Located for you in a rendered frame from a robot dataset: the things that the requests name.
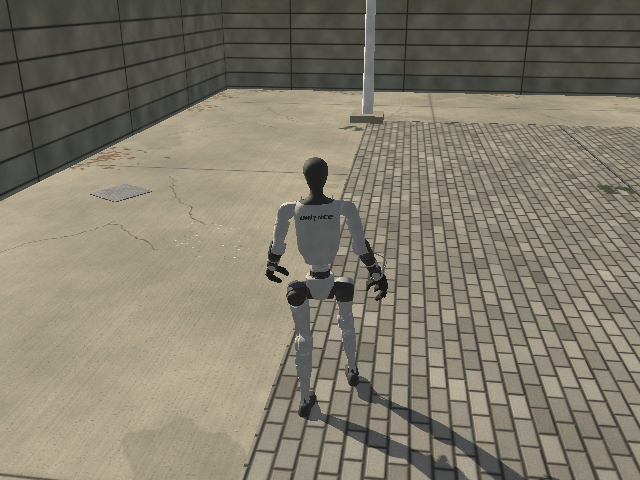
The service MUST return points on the right robot shin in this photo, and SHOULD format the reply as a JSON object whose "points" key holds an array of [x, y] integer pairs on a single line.
{"points": [[349, 344]]}

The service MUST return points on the robot left forearm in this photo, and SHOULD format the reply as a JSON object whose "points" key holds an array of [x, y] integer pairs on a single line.
{"points": [[273, 259]]}

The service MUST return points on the right robot hand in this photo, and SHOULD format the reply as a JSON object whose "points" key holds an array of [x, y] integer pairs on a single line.
{"points": [[380, 285]]}

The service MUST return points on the robot right upper arm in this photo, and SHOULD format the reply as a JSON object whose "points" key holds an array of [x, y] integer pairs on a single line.
{"points": [[349, 210]]}

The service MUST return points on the robot right forearm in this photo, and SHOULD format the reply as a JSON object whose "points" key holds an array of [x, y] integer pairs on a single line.
{"points": [[371, 263]]}

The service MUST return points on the left robot hand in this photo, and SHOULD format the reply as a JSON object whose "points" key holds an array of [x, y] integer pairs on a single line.
{"points": [[272, 277]]}

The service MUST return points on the robot left upper arm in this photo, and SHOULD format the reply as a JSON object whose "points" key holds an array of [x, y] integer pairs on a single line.
{"points": [[285, 212]]}

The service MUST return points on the left robot thigh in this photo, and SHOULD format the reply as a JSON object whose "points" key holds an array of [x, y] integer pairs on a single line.
{"points": [[300, 310]]}

